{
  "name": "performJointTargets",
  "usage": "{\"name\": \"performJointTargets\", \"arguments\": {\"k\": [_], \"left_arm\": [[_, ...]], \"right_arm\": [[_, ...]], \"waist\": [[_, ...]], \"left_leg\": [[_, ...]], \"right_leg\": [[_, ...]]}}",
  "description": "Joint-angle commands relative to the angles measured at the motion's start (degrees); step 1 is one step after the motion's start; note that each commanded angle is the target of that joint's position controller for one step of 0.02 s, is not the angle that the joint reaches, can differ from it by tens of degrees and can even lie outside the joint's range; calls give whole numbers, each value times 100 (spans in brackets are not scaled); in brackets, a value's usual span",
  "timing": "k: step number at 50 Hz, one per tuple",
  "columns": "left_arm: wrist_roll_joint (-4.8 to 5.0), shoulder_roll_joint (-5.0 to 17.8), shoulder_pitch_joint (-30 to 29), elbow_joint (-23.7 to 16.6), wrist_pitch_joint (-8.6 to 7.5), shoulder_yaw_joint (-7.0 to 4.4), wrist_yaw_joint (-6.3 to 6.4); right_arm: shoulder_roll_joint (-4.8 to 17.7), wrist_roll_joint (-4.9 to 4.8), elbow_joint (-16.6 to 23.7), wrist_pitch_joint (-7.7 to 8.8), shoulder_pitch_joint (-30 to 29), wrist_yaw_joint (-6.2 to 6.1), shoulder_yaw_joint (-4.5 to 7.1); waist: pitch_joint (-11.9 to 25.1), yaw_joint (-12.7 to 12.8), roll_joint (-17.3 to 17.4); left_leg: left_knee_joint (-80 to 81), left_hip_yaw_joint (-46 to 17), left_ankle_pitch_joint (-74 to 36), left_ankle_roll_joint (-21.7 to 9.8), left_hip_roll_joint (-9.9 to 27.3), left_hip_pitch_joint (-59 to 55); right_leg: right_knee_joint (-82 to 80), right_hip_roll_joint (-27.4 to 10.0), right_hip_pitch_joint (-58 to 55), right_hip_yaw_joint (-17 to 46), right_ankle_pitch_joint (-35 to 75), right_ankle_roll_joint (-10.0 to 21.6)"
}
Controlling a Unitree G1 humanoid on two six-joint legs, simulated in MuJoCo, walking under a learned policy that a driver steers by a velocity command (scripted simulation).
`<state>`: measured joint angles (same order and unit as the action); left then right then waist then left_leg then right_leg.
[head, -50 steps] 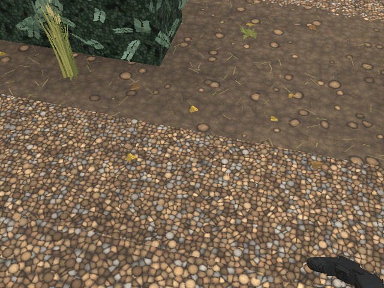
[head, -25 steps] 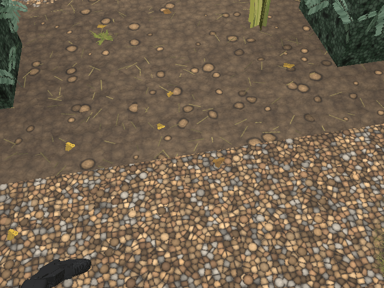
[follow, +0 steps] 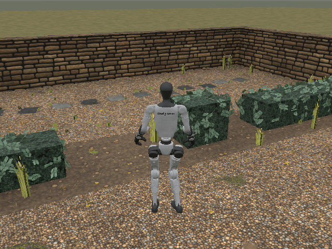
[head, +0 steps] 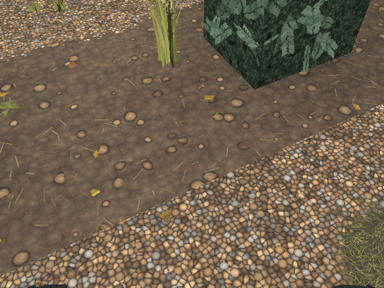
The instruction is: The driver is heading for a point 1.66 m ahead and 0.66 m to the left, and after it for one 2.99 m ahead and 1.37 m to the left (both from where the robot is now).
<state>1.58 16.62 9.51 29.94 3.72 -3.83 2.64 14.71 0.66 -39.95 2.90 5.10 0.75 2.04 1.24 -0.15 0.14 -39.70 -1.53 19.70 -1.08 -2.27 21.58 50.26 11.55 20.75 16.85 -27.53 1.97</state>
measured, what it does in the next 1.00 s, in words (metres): steps on the spot, turning left: right foot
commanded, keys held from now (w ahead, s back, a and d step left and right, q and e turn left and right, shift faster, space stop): e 0.06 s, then q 0.94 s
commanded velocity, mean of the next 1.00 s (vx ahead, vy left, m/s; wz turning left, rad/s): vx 0.02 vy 0.00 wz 0.25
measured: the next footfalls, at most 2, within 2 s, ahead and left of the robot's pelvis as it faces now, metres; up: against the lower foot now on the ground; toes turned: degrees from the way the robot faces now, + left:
right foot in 0.32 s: +0.06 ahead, -0.15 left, +0.00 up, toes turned +3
right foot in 1.20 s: +0.06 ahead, -0.14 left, +0.00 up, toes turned +32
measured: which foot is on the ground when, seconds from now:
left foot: down 0.00-1.00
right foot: up 0.00-0.30, down 0.32-0.60, up 0.62-1.00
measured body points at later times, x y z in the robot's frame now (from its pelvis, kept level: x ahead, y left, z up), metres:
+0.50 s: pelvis +0.00 -0.01 +0.01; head +0.03 -0.01 +0.46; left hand +0.20 +0.24 -0.06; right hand +0.14 -0.29 -0.10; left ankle -0.04 +0.07 -0.69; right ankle +0.02 -0.15 -0.72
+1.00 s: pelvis -0.04 -0.02 +0.03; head -0.01 +0.03 +0.48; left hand +0.02 +0.30 -0.08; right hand +0.21 -0.22 -0.05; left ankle -0.05 +0.06 -0.72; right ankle +0.05 -0.19 -0.64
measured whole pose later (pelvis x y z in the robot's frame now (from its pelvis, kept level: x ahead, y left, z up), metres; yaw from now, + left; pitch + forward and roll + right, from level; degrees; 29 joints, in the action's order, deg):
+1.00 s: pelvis -0.04 -0.02 +0.03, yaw +23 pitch +2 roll -3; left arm 0.2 16.9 7.5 37.4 2.2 -4.6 1.6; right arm 16.7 -1.0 -34.5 -4.8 11.1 -2.4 1.4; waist -2.7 -1.1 -1.5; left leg -25.4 -12.8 10.7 -4.0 -5.9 15.2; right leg 55.5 0.8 29.9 6.2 -18.5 -5.0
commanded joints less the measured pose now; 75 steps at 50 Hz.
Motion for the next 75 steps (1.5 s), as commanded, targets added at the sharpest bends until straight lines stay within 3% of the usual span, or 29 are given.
{"name": "performJointTargets", "arguments": {"k": [1,4,7,10,12,15,17,18,20,24,29,30,31,32,34,36,44,51,53,57,59,60,61,62,63,64,68,71,75], "left_arm": [[7,917,942,-233,-147,-250,-63],[-88,903,-61,-327,79,-201,102],[-3,198,-423,-544,156,95,-4],[-202,-229,-595,-519,69,291,-88],[-112,67,-585,-396,19,195,-111],[-133,226,-368,-270,-68,129,-104],[-298,707,-251,-341,-87,7,-43],[-321,842,-413,-266,-17,-64,-37],[-234,613,-562,-297,4,-47,-64],[-57,535,-520,-109,-103,-74,-2],[71,618,-711,68,-50,-168,68],[-24,447,-456,21,-66,-147,72],[-198,321,-1023,-287,-122,-65,61],[-152,572,-1013,-214,-164,-164,55],[-118,803,-748,56,-88,-293,111],[-187,677,-581,154,-7,-277,148],[-142,480,-604,190,-165,-185,-4],[-127,431,-680,224,-350,-164,-202],[-153,304,-446,303,-395,-95,-254],[-105,352,-384,328,-425,-90,-398],[-180,241,-55,462,-469,-86,-412],[-328,416,76,511,-481,-108,-403],[-483,700,114,422,-464,-98,-351],[-555,784,194,521,-496,-101,-376],[-450,660,-148,473,-539,-80,-380],[-368,452,-405,465,-539,-18,-348],[-241,53,-493,555,-529,197,-240],[-215,216,-246,718,-430,178,-213],[-155,372,-23,912,-318,170,-190]], "right_arm": [[1018,-69,361,-14,507,4,306],[728,-197,478,-85,320,-51,188],[559,-109,370,-155,205,-69,31],[652,-179,168,-282,160,50,11],[1037,-202,58,-327,399,63,124],[1111,-301,72,-357,422,22,129],[915,-194,171,-268,557,-11,78],[672,-214,98,-253,939,-15,7],[804,-181,11,-336,886,-30,66],[624,-156,338,-579,745,-74,121],[638,-127,402,-601,1209,41,197],[1249,-66,550,-556,1213,-4,357],[1687,5,632,-477,1291,22,420],[1631,205,690,-386,1229,77,360],[1315,-25,776,-372,597,20,267],[1095,-213,855,-477,434,-119,154],[1093,-163,826,-666,796,-342,165],[1218,-161,922,-761,592,-326,268],[1140,-108,978,-822,351,-282,256],[1000,-220,984,-823,263,-239,202],[886,-292,982,-772,64,-268,148],[765,-200,904,-735,353,-281,127],[609,-24,775,-680,882,-295,77],[944,-16,840,-631,743,-330,226],[1231,1,742,-620,597,-362,316],[1208,-28,632,-655,554,-375,350],[708,-127,391,-751,744,-355,291],[381,-74,413,-698,483,-304,168],[426,-38,147,-602,852,-275,173]], "waist": [[783,197,957],[86,-9,203],[91,151,377],[371,84,860],[445,-48,1101],[538,37,1028],[959,-87,95],[990,-278,-1025],[666,-129,-1110],[220,-85,-1020],[355,-323,-731],[314,-112,634],[215,-279,1578],[508,-359,867],[60,-4,122],[65,57,254],[308,-201,657],[246,-309,935],[484,-186,932],[513,-211,922],[466,106,787],[534,-22,218],[537,-261,-1058],[272,-176,-1309],[17,-176,-869],[-62,-217,-726],[-172,-201,-756],[-16,38,-898],[95,0,-826]], "left_leg": [[1017,-2952,-7636,-1982,2853,-2452],[1390,-1717,-5372,-1511,2007,-1734],[1740,-1099,-4284,-1320,1489,-1433],[1831,-550,-4223,-1042,1018,-1281],[1626,-764,-4382,-1126,1083,-1494],[1394,-1158,-3868,-950,1097,-1561],[918,-1013,-1872,-478,684,-782],[761,-419,-264,-130,213,-239],[-287,289,210,314,-139,-252],[-1086,95,1285,245,237,248],[887,214,-881,-156,94,-852],[1498,-1537,-3170,-608,986,-1544],[1899,-3317,-5305,-1596,2159,-1840],[2020,-3352,-4580,-2192,2380,-1762],[1934,-2483,-3273,-1731,1845,-1416],[1951,-2152,-2906,-1418,1469,-1375],[1944,-2157,-2723,-1311,1156,-2021],[1931,-2789,-1896,-1276,1007,-1593],[1721,-2660,-2834,-1300,946,-1237],[1578,-3094,-2826,-1141,1010,-1515],[1493,-3026,-2110,-886,744,-1081],[1021,-2630,-1039,-572,396,-628],[-198,-1875,1168,-112,-424,224],[-814,-1511,1889,237,-606,495],[-1483,-1367,1490,446,-305,396],[-1777,-1318,1051,564,-259,355],[-1555,-1176,422,773,-67,255],[-37,-599,340,753,295,-169],[1830,-216,-677,564,272,-1052]], "right_leg": [[3368,-96,2089,-28,-1493,-522],[3678,-622,2170,-533,-294,-704],[2084,-860,1457,-598,24,-664],[-465,-1119,20,-1356,31,-773],[-1148,-1011,-230,-1507,755,-732],[-2735,-956,-864,-1524,2098,-351],[-2221,-1806,-2048,-1077,5190,166],[-2225,-2216,-2091,-875,5330,712],[-2617,-2472,-1386,-669,4450,1093],[-2399,-3026,-1125,-461,5070,1196],[-1364,-2506,-488,-1310,3859,582],[99,-1819,620,-1913,2043,-22],[1306,-930,2037,-1650,-936,-346],[2214,-946,2109,-1014,-1192,-375],[2659,-1180,2246,-942,-247,-395],[2656,-1242,2163,-940,451,-507],[1484,-1128,2058,-1097,967,-754],[-82,-967,1193,-1078,779,-621],[-13,-929,528,-1245,757,-601],[-1422,-1047,51,-1139,683,-410],[-3028,-1096,-924,-1224,1955,-175],[-3190,-1612,-1567,-796,2498,52],[-3071,-2708,-2081,259,4466,626],[-3433,-3408,-1178,1119,4087,1538],[-3603,-3184,-820,918,3117,1535],[-3624,-2768,-723,507,2579,1273],[-3550,-2183,-907,-228,2196,905],[-3425,-2019,-1284,-321,1960,822],[-3334,-1968,-1237,-173,1673,761]]}}
Over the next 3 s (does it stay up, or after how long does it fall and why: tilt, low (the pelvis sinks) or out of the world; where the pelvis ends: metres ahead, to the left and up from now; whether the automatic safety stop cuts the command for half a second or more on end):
stays up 0.38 0.11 -0.16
